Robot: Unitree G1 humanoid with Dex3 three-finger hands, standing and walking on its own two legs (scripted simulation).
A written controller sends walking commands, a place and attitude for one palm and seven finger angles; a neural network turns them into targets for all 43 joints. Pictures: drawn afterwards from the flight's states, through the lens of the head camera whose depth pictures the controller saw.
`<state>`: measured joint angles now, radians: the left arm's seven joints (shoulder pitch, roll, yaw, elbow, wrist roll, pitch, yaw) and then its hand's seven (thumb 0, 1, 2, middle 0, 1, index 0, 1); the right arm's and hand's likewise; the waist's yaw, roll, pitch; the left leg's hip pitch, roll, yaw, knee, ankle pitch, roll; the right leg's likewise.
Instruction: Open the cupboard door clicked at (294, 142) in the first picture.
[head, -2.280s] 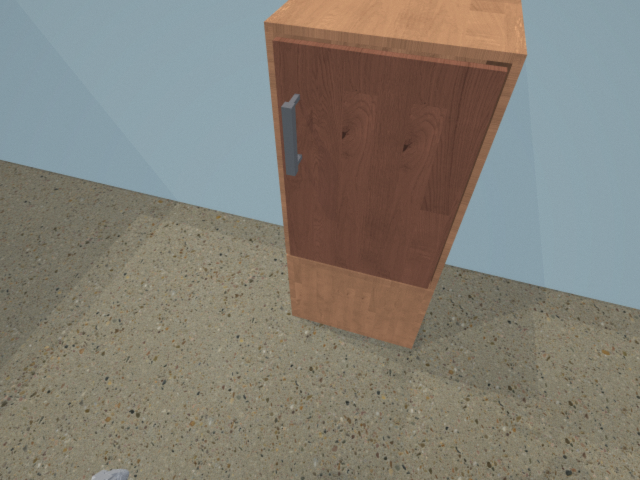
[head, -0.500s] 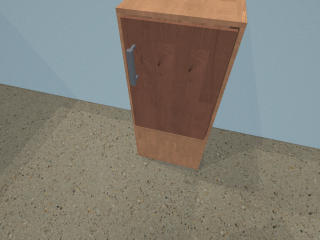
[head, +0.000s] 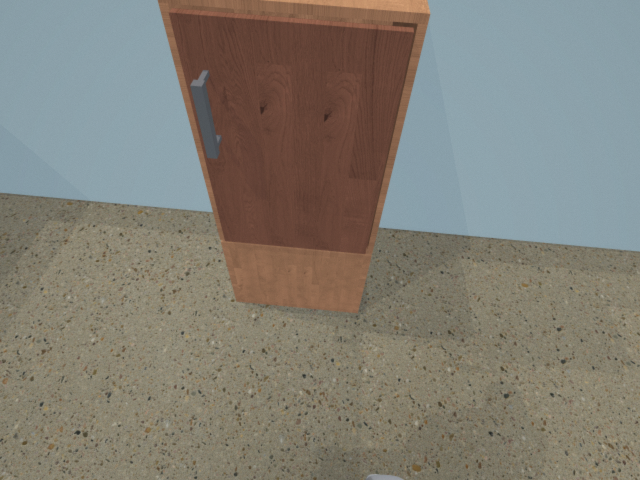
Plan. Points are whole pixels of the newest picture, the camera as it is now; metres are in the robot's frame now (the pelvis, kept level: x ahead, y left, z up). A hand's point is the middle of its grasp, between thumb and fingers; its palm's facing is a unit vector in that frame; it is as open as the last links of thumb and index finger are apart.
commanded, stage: take the last steps up to it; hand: left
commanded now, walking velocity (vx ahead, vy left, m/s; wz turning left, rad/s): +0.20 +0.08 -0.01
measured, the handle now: (209, 116) +0.71 +0.25 +0.04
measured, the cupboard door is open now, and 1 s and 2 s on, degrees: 0 0 0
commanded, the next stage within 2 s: come to a stop and stand still in 0.42 s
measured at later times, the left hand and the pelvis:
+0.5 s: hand out of the picture +0.01 +0.20 -0.19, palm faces +0.07 -0.99 -0.14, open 7.4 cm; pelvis +0.08 +0.04 -0.01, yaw +0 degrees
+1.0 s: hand (180, 440) +0.20 +0.21 -0.16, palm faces +0.00 -0.97 -0.26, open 7.3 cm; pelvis +0.12 +0.03 +0.00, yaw -1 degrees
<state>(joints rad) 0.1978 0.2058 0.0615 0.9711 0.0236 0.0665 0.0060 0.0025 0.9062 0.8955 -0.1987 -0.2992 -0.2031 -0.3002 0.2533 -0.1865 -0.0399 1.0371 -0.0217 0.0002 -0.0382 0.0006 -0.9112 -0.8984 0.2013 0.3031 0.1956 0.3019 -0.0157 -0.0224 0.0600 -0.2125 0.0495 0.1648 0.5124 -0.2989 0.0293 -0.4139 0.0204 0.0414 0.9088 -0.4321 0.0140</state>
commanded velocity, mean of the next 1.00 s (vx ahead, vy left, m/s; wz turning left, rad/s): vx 0.01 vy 0.01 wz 0.02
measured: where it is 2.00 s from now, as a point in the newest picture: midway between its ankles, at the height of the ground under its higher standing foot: outside the picture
